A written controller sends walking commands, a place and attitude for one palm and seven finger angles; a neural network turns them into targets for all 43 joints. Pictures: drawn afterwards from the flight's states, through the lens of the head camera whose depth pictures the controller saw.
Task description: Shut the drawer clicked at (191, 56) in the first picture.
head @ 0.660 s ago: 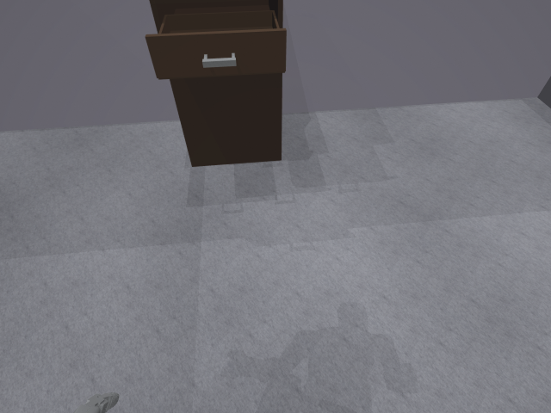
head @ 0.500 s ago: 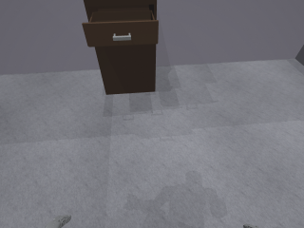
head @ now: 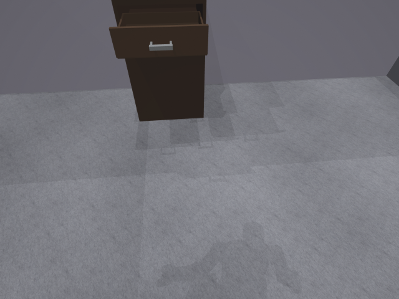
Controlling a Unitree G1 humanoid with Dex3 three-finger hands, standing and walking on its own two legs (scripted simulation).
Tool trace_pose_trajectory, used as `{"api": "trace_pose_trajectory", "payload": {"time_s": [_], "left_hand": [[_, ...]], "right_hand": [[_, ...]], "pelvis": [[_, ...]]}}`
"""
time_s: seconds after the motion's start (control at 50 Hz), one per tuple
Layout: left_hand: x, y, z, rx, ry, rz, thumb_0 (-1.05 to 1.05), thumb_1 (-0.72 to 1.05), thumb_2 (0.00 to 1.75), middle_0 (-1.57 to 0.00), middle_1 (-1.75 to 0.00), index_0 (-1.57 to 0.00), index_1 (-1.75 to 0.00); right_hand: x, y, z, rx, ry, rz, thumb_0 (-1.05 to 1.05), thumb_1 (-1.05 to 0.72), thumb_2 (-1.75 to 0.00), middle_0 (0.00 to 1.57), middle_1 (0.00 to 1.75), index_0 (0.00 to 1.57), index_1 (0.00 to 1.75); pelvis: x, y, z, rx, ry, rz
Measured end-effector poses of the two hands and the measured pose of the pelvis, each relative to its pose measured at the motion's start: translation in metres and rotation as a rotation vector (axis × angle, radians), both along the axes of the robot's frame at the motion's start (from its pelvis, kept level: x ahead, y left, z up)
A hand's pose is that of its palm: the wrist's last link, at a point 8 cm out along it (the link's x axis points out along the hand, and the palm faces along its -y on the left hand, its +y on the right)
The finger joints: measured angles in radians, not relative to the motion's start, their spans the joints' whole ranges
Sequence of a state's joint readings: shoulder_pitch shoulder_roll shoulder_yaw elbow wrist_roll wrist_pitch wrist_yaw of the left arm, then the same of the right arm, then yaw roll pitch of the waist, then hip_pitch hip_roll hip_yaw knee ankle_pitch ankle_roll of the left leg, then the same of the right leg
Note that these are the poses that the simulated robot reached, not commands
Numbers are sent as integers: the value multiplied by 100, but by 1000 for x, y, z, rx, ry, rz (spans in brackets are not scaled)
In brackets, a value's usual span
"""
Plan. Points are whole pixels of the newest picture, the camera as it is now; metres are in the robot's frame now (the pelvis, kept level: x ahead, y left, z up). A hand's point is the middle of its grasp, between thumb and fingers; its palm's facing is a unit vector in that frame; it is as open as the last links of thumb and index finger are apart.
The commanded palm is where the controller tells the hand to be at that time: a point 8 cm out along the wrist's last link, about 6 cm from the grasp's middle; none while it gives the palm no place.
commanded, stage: stand and wait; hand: left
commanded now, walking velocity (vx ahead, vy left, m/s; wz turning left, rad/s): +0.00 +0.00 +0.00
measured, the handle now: (161, 45) +1.17 +0.26 -0.03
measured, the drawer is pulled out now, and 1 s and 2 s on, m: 0.30 0.30 0.30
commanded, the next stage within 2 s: look at it before walking up in 0.24 s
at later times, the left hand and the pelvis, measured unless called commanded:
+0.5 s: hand out of the picture +0.07 +0.25 -0.15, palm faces -0.04 -0.94 -0.33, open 7.4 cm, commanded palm none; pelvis -0.01 +0.00 +0.00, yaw +0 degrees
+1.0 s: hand out of the picture +0.07 +0.26 -0.15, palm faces -0.03 -0.94 -0.34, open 7.4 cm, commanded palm none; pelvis +0.00 +0.01 +0.00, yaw +0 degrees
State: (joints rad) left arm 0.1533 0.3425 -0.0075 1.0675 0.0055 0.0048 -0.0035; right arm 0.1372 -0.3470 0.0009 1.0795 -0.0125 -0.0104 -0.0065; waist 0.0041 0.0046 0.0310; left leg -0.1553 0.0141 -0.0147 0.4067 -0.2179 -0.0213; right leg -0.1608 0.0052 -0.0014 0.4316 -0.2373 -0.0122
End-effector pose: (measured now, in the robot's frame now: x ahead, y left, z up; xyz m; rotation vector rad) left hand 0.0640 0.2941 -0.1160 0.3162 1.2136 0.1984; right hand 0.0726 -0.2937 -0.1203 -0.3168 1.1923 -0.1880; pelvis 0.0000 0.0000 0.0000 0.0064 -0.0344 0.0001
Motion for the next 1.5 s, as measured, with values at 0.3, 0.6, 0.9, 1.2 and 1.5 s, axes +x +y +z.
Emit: {"api": "trace_pose_trajectory", "payload": {"time_s": [0.3,0.6,0.9,1.2,1.5], "left_hand": [[-1,-2,0,-8,-8,-15,1,90,90,-21,-29,-20,-30],[1,1,-2,-16,0,-20,1,90,90,-21,-29,-20,-30],[4,7,0,-6,3,-18,1,90,90,-21,-29,-20,-30],[-16,-19,-24,-95,93,22,1,90,90,-20,-29,-20,-30],[91,-59,-39,-184,170,-47,1,90,90,-20,-29,-20,-30]], "right_hand": [[-16,4,-1,12,20,-13,1,-90,-90,21,30,20,30],[-17,8,1,7,29,-20,1,-90,-90,21,30,20,30],[-4,11,3,8,12,-12,1,-90,-90,21,30,20,30],[-18,40,-16,69,83,-45,1,-90,-90,20,30,20,30],[-88,104,-18,178,393,-295,0,-90,-90,21,30,20,30]], "pelvis": [[-8,2,1,-1,1,-4],[-5,6,2,-3,5,-7],[-1,9,3,-2,6,-8],[27,12,-5,-11,23,-28],[120,8,-10,-14,38,-83]]}}
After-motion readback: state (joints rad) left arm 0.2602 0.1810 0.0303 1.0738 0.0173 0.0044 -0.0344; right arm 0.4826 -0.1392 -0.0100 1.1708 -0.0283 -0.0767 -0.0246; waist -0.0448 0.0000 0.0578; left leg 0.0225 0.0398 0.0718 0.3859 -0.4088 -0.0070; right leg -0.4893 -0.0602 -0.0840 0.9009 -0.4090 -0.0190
